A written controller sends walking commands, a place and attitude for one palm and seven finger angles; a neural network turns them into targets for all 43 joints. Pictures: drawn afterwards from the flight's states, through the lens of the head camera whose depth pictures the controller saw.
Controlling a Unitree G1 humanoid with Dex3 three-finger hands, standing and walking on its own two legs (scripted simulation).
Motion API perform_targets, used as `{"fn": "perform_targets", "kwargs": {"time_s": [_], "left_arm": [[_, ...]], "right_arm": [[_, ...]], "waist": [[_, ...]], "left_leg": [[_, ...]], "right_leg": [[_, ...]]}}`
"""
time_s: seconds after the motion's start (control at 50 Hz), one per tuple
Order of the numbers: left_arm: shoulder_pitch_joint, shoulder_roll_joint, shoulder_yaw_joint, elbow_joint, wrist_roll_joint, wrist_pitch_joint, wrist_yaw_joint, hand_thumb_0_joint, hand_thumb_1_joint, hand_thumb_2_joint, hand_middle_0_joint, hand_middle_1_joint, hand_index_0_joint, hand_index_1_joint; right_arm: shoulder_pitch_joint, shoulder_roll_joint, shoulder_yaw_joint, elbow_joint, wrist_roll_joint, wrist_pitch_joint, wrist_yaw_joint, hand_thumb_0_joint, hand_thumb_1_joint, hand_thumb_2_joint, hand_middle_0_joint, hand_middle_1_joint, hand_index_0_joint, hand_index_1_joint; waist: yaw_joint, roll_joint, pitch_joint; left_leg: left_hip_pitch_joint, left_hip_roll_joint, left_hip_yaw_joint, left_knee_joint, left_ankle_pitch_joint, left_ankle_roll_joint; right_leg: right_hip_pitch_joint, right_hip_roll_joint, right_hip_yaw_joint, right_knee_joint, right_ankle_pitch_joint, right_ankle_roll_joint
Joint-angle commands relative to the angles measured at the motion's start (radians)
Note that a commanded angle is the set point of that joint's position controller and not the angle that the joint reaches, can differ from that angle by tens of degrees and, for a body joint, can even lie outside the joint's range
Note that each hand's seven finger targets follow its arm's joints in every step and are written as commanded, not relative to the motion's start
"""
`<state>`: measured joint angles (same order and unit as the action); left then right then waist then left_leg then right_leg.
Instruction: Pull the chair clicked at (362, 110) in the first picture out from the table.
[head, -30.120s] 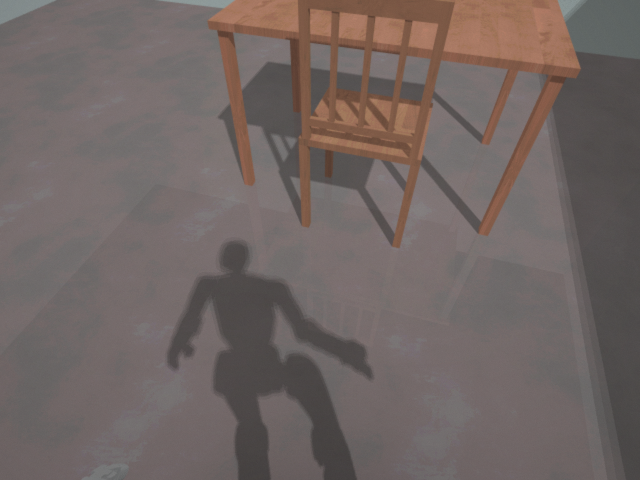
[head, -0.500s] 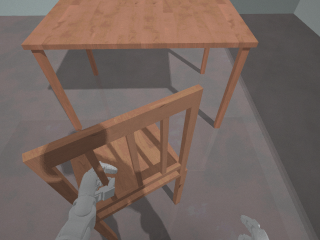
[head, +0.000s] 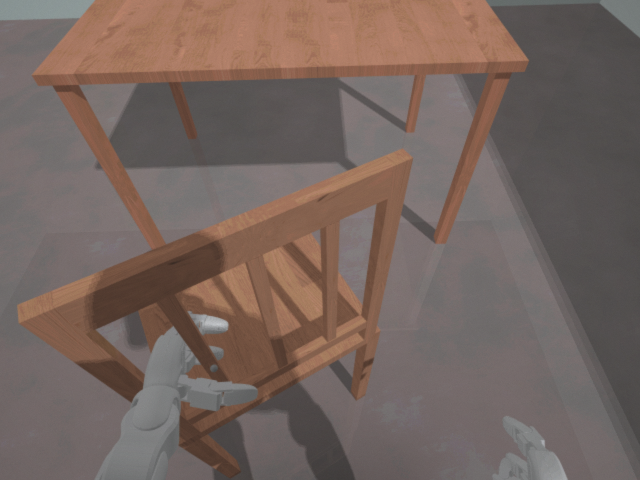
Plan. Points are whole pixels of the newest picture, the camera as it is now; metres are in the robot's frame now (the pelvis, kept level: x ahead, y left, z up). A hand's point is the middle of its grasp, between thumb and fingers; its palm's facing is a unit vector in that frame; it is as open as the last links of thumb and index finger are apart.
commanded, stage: open the thumb and straighten the fingers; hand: left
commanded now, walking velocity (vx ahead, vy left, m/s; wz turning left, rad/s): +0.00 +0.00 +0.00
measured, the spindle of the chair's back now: (270, 320) +0.34 +0.08 -0.04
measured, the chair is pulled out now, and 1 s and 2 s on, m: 0.51 0.51 0.51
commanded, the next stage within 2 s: draw the fingers out of the gap in 0.36 s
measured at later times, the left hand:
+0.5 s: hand (214, 373) +0.27 +0.15 -0.04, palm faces +0.06 -0.97 -0.22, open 17.4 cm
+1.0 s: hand (208, 440) +0.19 +0.14 -0.04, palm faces +0.07 -0.97 -0.21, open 17.4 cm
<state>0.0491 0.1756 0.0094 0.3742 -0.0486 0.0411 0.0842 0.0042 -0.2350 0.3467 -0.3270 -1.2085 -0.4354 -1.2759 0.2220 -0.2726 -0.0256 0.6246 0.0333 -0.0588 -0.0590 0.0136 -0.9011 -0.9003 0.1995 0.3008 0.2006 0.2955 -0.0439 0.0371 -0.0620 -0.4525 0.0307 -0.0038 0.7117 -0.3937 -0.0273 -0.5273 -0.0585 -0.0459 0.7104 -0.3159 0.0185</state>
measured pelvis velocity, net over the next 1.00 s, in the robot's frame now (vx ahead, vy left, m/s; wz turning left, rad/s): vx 0.00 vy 0.00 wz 0.03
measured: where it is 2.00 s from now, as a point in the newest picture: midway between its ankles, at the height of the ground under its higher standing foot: outside the picture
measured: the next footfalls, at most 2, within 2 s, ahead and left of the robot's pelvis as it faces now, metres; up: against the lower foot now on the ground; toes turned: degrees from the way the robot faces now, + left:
none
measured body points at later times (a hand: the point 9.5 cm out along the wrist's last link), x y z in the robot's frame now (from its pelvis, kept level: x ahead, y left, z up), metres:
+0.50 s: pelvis +0.01 -0.01 -0.01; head +0.05 -0.03 +0.44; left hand +0.26 +0.20 -0.03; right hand +0.16 -0.27 -0.11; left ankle -0.02 +0.14 -0.72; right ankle +0.02 -0.13 -0.72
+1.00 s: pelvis +0.00 +0.00 -0.02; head +0.03 -0.02 +0.43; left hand +0.18 +0.20 -0.03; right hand +0.18 -0.24 -0.10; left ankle -0.02 +0.14 -0.72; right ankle +0.02 -0.13 -0.72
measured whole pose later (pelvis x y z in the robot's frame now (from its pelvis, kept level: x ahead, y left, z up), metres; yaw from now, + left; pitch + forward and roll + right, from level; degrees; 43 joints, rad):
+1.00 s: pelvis +0.00 +0.00 -0.02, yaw +2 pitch +9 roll +0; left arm 0.49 0.17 -0.07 -0.09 -0.03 0.14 0.10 -0.01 -0.53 0.20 -0.04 -0.01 -0.01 -0.01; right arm 0.23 -0.23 0.00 0.51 0.03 -0.11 -0.10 0.02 -0.90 -0.90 0.20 0.30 0.20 0.30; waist -0.03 0.05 -0.12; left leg -0.57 0.03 -0.04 0.88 -0.48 -0.04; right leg -0.62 -0.07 -0.07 0.87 -0.41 0.01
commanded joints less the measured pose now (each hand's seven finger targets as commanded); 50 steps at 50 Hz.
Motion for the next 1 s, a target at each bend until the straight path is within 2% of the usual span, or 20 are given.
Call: {"fn": "perform_targets", "kwargs": {"time_s": [0.0, 0.06, 0.08, 0.1, 0.16, 0.2, 0.26, 0.3, 0.36, 0.42, 0.48, 0.54, 0.56, 0.62, 0.68, 0.78, 0.82, 0.86, 0.9, 0.98], "left_arm": [[-0.141, 0.115, 0.063, -0.241, -0.004, -0.023, 0.006, 0.0, -0.55, 0.2, -0.25, -0.725, -0.25, -0.725], [-0.108, 0.11, 0.058, -0.268, -0.005, -0.009, 0.009, 0.0, -0.55, 0.2, -0.175, -0.508, -0.175, -0.508], [-0.1, 0.084, 0.037, -0.276, -0.004, -0.003, 0.006, 0.0, -0.55, 0.2, -0.15, -0.435, -0.15, -0.435], [-0.096, 0.12, 0.066, -0.271, -0.004, 0.004, 0.009, 0.0, -0.55, 0.2, -0.125, -0.363, -0.125, -0.363], [-0.076, 0.145, 0.088, -0.272, 0.002, 0.016, -0.001, 0.0, -0.55, 0.2, -0.05, -0.145, -0.05, -0.145], [-0.058, 0.125, 0.072, -0.316, 0.003, 0.016, -0.003, 0.0, -0.55, 0.2, 0.0, 0.0, 0.0, 0.0], [-0.003, 0.142, 0.09, -0.306, -0.003, 0.031, -0.003, 0.0, -0.55, 0.2, 0.0, 0.0, 0.0, 0.0], [-0.051, 0.136, 0.075, -0.334, -0.001, 0.035, -0.005, 0.0, -0.55, 0.2, 0.0, 0.0, 0.0, 0.0], [-0.064, 0.152, 0.083, -0.351, 0.002, 0.042, -0.002, 0.0, -0.55, 0.2, 0.0, 0.0, 0.0, 0.0], [-0.029, 0.135, 0.076, -0.344, -0.003, 0.052, 0.0, 0.0, -0.55, 0.2, 0.0, 0.0, 0.0, 0.0], [0.088, 0.114, 0.059, -0.355, -0.005, 0.059, -0.003, 0.0, -0.55, 0.2, 0.0, 0.0, 0.0, 0.0], [0.132, 0.109, 0.045, -0.426, 0.001, 0.058, 0.004, 0.0, -0.55, 0.2, 0.0, 0.0, 0.0, 0.0], [0.164, 0.129, 0.064, -0.422, 0.004, 0.061, 0.012, 0.0, -0.55, 0.2, 0.0, 0.0, 0.0, 0.0], [0.168, 0.123, 0.046, -0.501, 0.006, 0.05, 0.023, 0.0, -0.55, 0.2, 0.0, 0.0, 0.0, 0.0], [0.227, 0.107, 0.019, -0.566, 0.01, 0.034, 0.03, 0.0, -0.55, 0.2, 0.0, 0.0, 0.0, 0.0], [0.341, 0.098, 0.01, -0.574, 0.016, 0.048, 0.035, 0.0, -0.55, 0.2, 0.0, 0.0, 0.0, 0.0], [0.377, 0.108, 0.022, -0.6, 0.02, 0.047, 0.034, 0.0, -0.55, 0.2, 0.0, 0.0, 0.0, 0.0], [0.384, 0.086, -0.014, -0.642, 0.021, 0.049, 0.031, 0.0, -0.55, 0.2, 0.0, 0.0, 0.0, 0.0], [0.455, 0.098, 0.01, -0.637, 0.022, 0.054, 0.033, 0.0, -0.55, 0.2, 0.0, 0.0, 0.0, 0.0], [0.461, 0.09, -0.015, -0.676, 0.031, 0.061, 0.037, 0.0, -0.55, 0.2, 0.0, 0.0, 0.0, 0.0]], "right_arm": [[-0.049, -0.119, -0.035, -0.156, 0.0, -0.067, -0.017, 0.0, -0.9, -0.9, 0.2, 0.3, 0.2, 0.3], [-0.043, -0.121, -0.033, -0.162, -0.002, -0.075, -0.021, 0.0, -0.9, -0.9, 0.2, 0.3, 0.2, 0.3], [-0.044, -0.117, -0.032, -0.166, -0.003, -0.078, -0.022, 0.0, -0.9, -0.9, 0.2, 0.3, 0.2, 0.3], [-0.041, -0.123, -0.032, -0.165, -0.002, -0.077, -0.024, 0.0, -0.9, -0.9, 0.2, 0.3, 0.2, 0.3], [-0.039, -0.123, -0.03, -0.173, -0.004, -0.074, -0.029, 0.0, -0.9, -0.9, 0.2, 0.3, 0.2, 0.3], [-0.034, -0.115, -0.027, -0.181, -0.006, -0.08, -0.03, 0.0, -0.9, -0.9, 0.2, 0.3, 0.2, 0.3], [-0.034, -0.118, -0.028, -0.186, -0.003, -0.078, -0.032, 0.0, -0.9, -0.9, 0.2, 0.3, 0.2, 0.3], [-0.033, -0.116, -0.022, -0.187, -0.004, -0.077, -0.033, 0.0, -0.9, -0.9, 0.2, 0.3, 0.2, 0.3], [-0.033, -0.116, -0.023, -0.19, -0.003, -0.076, -0.037, 0.0, -0.9, -0.9, 0.2, 0.3, 0.2, 0.3], [-0.032, -0.115, -0.021, -0.195, -0.005, -0.077, -0.038, 0.0, -0.9, -0.9, 0.2, 0.3, 0.2, 0.3], [-0.036, -0.113, -0.022, -0.211, -0.003, -0.079, -0.035, 0.0, -0.9, -0.9, 0.2, 0.3, 0.2, 0.3], [-0.038, -0.108, -0.023, -0.229, -0.002, -0.083, -0.033, 0.0, -0.9, -0.9, 0.2, 0.3, 0.2, 0.3], [-0.041, -0.11, -0.024, -0.23, -0.003, -0.083, -0.036, 0.0, -0.9, -0.9, 0.2, 0.3, 0.2, 0.3], [-0.036, -0.107, -0.023, -0.238, -0.004, -0.092, -0.04, 0.0, -0.9, -0.9, 0.2, 0.3, 0.2, 0.3], [-0.034, -0.099, -0.022, -0.242, -0.005, -0.108, -0.045, 0.0, -0.9, -0.9, 0.2, 0.3, 0.2, 0.3], [-0.043, -0.093, -0.021, -0.245, -0.004, -0.113, -0.048, 0.0, -0.9, -0.9, 0.2, 0.3, 0.2, 0.3], [-0.05, -0.088, -0.022, -0.253, -0.004, -0.114, -0.049, 0.0, -0.9, -0.9, 0.2, 0.3, 0.2, 0.3], [-0.053, -0.086, -0.02, -0.262, -0.004, -0.118, -0.051, 0.0, -0.9, -0.9, 0.2, 0.3, 0.2, 0.3], [-0.059, -0.08, -0.022, -0.264, -0.003, -0.114, -0.053, 0.0, -0.9, -0.9, 0.2, 0.3, 0.2, 0.3], [-0.063, -0.077, -0.017, -0.277, -0.003, -0.112, -0.056, 0.0, -0.9, -0.9, 0.2, 0.3, 0.2, 0.3]], "waist": [[0.006, -0.051, -0.251], [0.003, -0.074, -0.255], [0.001, -0.07, -0.256], [0.002, -0.088, -0.246], [0.006, -0.075, -0.23], [0.008, -0.042, -0.261], [0.008, -0.085, -0.24], [-0.004, -0.062, -0.231], [-0.002, -0.034, -0.231], [0.002, -0.055, -0.239], [0.015, -0.063, -0.241], [0.018, -0.044, -0.246], [0.022, -0.056, -0.234], [0.009, -0.058, -0.224], [0.009, -0.02, -0.235], [0.011, -0.064, -0.199], [0.02, -0.049, -0.197], [0.01, -0.043, -0.196], [0.023, -0.052, -0.192], [0.011, -0.047, -0.156]], "left_leg": [[0.019, -0.007, 0.014, -0.063, 0.248, 0.034], [0.013, -0.006, 0.009, -0.044, 0.281, 0.032], [0.011, -0.008, 0.013, -0.039, 0.276, 0.033], [-0.002, -0.007, 0.009, -0.034, 0.271, 0.034], [-0.026, -0.011, 0.01, -0.022, 0.258, 0.034], [-0.01, -0.013, 0.012, -0.013, 0.286, 0.033], [-0.038, -0.011, 0.012, -0.001, 0.271, 0.035], [-0.043, -0.017, 0.012, 0.001, 0.25, 0.036], [-0.034, -0.016, 0.01, 0.003, 0.248, 0.036], [-0.044, -0.018, 0.009, 0.005, 0.244, 0.035], [-0.051, -0.016, 0.012, 0.006, 0.251, 0.033], [-0.048, -0.016, 0.011, 0.007, 0.255, 0.033], [-0.062, -0.014, 0.009, 0.009, 0.247, 0.031], [-0.059, -0.016, 0.004, 0.014, 0.23, 0.035], [-0.04, -0.018, 0.001, 0.022, 0.243, 0.034], [-0.073, -0.02, -0.005, 0.035, 0.207, 0.034], [-0.084, -0.021, -0.008, 0.036, 0.197, 0.033], [-0.083, -0.023, -0.01, 0.045, 0.201, 0.035], [-0.096, -0.025, -0.01, 0.047, 0.182, 0.034], [-0.11, -0.027, -0.015, 0.055, 0.144, 0.036]], "right_leg": [[0.17, 0.008, -0.017, -0.051, 0.234, -0.022], [0.174, 0.008, -0.022, -0.035, 0.276, -0.023], [0.167, 0.006, -0.023, -0.031, 0.275, -0.019], [0.163, 0.007, -0.021, -0.028, 0.274, -0.018], [0.155, 0.005, -0.018, -0.022, 0.266, -0.019], [0.163, 0.003, -0.022, -0.009, 0.291, -0.021], [0.162, 0.003, -0.017, -0.013, 0.295, -0.017], [0.147, 0.001, -0.016, -0.011, 0.275, -0.015], [0.135, 0.001, -0.017, -0.012, 0.254, -0.017], [0.139, 0.003, -0.019, -0.007, 0.255, -0.015], [0.151, 0.0, -0.022, -0.005, 0.265, -0.017], [0.146, 0.0, -0.024, 0.003, 0.261, -0.018], [0.149, 0.001, -0.023, 0.001, 0.255, -0.02], [0.122, 0.003, -0.025, 0.005, 0.225, -0.017], [0.109, 0.002, -0.028, 0.013, 0.221, -0.02], [0.081, 0.005, -0.031, 0.018, 0.186, -0.017], [0.078, 0.005, -0.034, 0.026, 0.167, -0.02], [0.073, 0.004, -0.033, 0.026, 0.169, -0.02], [0.07, 0.005, -0.033, 0.029, 0.147, -0.019], [0.031, 0.006, -0.034, 0.029, 0.092, -0.018]]}}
